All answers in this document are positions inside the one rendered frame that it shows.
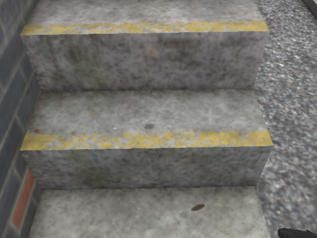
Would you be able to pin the robot right hand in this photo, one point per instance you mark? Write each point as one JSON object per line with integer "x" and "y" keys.
{"x": 295, "y": 233}

